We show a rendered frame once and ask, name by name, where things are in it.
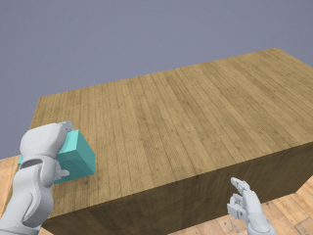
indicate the right robot forearm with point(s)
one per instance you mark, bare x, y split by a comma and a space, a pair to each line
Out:
259, 224

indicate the robot right hand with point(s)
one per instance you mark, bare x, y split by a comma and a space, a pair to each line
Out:
241, 206

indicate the left robot forearm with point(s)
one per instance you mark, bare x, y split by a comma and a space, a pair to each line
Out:
31, 202

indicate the robot left hand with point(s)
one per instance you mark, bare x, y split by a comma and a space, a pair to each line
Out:
47, 140

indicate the sponge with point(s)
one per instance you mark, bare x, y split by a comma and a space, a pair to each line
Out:
76, 156

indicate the table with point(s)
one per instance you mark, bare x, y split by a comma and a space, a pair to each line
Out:
167, 143

